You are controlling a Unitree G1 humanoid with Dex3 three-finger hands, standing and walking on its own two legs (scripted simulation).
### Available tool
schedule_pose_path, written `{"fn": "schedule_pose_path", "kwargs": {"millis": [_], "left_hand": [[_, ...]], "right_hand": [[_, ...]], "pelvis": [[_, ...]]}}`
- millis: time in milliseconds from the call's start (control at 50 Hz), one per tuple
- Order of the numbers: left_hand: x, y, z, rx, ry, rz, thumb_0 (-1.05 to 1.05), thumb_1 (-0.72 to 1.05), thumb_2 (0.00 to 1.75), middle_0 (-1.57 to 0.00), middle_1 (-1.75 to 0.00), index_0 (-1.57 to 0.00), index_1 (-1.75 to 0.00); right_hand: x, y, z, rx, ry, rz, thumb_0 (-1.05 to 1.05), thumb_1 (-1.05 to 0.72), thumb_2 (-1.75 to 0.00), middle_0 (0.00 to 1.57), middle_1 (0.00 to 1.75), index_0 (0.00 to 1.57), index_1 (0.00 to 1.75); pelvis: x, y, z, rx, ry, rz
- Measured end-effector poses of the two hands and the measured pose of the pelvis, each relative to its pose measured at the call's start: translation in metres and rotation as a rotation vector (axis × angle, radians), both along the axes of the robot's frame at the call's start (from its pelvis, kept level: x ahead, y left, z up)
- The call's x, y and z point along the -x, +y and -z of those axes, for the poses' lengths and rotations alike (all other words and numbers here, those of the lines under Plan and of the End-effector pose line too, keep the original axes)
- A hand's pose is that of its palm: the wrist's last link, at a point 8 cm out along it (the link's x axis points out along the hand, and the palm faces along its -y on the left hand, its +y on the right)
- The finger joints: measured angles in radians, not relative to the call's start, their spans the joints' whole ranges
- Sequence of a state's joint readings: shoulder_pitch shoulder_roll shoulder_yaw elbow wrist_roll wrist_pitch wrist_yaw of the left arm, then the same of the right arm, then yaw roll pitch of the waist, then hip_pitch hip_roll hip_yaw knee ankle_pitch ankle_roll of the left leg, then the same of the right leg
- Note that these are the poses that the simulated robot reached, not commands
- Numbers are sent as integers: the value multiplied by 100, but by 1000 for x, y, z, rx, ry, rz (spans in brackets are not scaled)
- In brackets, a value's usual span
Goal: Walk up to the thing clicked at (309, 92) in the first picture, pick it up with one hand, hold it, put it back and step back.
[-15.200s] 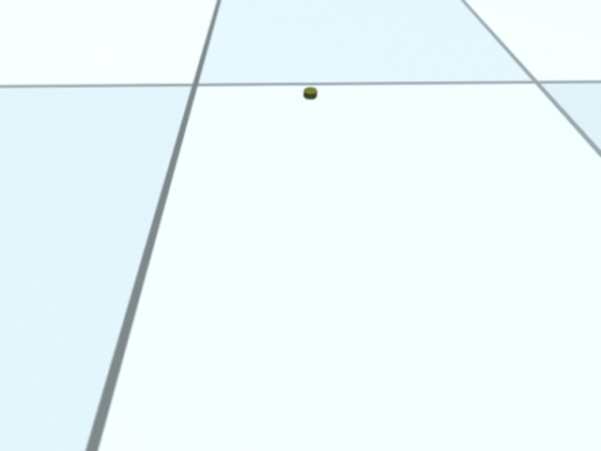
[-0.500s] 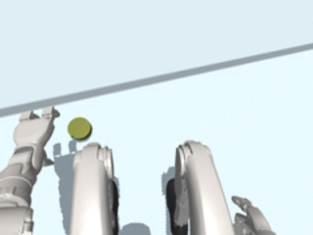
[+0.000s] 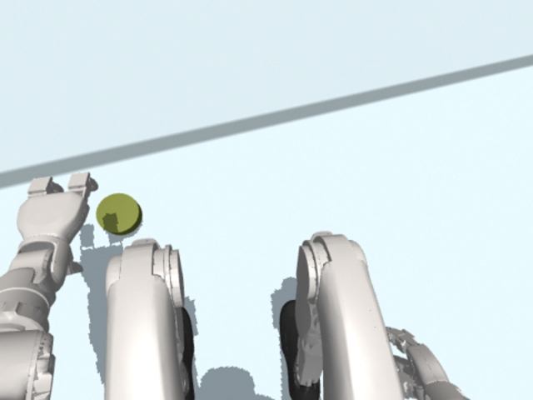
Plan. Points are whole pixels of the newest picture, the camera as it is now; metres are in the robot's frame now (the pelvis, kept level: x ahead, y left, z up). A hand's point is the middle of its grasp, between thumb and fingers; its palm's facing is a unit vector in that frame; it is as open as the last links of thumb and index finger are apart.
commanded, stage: rise first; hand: left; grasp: from above
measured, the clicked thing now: (120, 214) +0.42 +0.27 -0.32
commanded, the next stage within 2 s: approach in 0.58 s
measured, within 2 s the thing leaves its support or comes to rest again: neither
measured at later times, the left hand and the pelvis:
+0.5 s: hand (80, 229) +0.36 +0.29 -0.20, palm faces -0.45 -0.10 -0.89, open 13.8 cm; pelvis +0.01 +0.00 -0.01, yaw +0 degrees
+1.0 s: hand (105, 206) +0.41 +0.27 -0.22, palm faces -0.45 -0.08 -0.89, open 14.1 cm; pelvis +0.01 +0.00 -0.03, yaw -2 degrees
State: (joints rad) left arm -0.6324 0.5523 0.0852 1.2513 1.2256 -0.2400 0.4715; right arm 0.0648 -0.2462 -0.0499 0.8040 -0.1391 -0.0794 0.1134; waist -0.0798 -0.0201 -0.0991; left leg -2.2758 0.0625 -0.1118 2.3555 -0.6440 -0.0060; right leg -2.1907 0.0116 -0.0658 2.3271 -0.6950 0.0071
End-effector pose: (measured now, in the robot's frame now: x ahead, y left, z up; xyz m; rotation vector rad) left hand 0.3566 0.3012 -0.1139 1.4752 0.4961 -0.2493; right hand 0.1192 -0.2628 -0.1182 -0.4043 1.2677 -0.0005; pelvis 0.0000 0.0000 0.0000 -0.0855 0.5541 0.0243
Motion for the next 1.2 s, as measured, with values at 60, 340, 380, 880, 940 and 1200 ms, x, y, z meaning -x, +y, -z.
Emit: {"fn": "schedule_pose_path", "kwargs": {"millis": [60, 340, 380, 880, 940, 1200], "left_hand": [[-2, -1, 4, 4, -3, -4, 0, -54, 102, -9, -97, -9, -98], [-9, -2, 19, 4, -2, -6, 0, -50, 98, -12, -95, -12, -96], [-10, -2, 21, 5, -2, -9, 0, -49, 98, -13, -95, -13, -95], [-31, -10, 36, -6, 7, 17, -1, -52, 99, -10, -98, -10, -99], [-44, -20, 41, -2, 7, 41, -1, -53, 100, -9, -100, -9, -100], [-93, -41, 52, -4, -45, -6, 0, -52, 99, -7, -103, -8, -102]], "right_hand": [[2, -1, 2, 5, 12, 1, 1, -91, -90, 21, 30, 20, 30], [5, -3, 6, 14, 40, 12, 1, -91, -90, 21, 30, 20, 30], [5, -2, 7, 12, 40, 11, 1, -91, -90, 21, 30, 20, 30], [16, -6, 16, 15, 67, -26, 0, -91, -90, 21, 30, 20, 30], [22, -7, 15, 23, 76, -35, 0, -90, -90, 21, 30, 20, 30], [66, -7, 10, 10, 166, -20, 0, -90, -89, 21, 30, 20, 30]], "pelvis": [[-1, 0, 2, 1, 2, 2], [-7, 2, 8, 4, 14, 5], [-7, 2, 9, 3, 15, 5], [-7, 0, 23, 3, -1, 12], [-7, 0, 26, 6, -5, 15], [-11, 0, 34, 34, -10, 39]]}}
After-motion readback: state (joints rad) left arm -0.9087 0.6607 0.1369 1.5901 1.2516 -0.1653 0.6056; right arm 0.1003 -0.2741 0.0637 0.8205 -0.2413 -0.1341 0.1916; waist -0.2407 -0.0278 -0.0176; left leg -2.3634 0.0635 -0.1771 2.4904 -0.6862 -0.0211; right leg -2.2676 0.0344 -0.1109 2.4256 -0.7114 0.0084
